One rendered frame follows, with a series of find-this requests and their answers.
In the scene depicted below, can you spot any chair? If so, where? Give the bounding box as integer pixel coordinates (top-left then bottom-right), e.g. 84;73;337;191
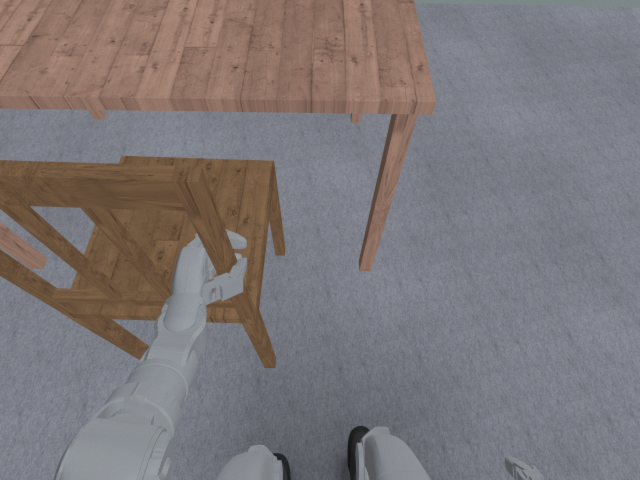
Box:
0;156;285;368

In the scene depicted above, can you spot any right robot shin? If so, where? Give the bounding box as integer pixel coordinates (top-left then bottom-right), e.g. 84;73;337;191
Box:
362;427;390;439

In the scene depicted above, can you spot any left robot shin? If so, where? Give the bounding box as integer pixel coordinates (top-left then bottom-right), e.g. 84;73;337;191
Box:
248;445;274;456

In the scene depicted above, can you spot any left robot forearm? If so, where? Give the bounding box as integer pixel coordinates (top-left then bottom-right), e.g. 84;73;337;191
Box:
54;293;207;480

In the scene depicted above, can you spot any robot left upper arm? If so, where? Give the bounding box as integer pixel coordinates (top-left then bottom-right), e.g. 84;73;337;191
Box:
59;418;175;480

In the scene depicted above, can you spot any table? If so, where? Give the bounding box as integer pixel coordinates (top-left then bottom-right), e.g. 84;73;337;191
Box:
0;0;437;271

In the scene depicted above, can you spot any robot shin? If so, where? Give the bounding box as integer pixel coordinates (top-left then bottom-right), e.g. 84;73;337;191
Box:
248;445;274;456
362;427;390;439

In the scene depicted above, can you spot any robot left hand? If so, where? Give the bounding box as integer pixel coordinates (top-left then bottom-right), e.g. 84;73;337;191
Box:
171;229;247;305

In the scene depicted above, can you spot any robot right hand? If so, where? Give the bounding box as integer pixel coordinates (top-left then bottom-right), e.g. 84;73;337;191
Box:
505;457;544;480

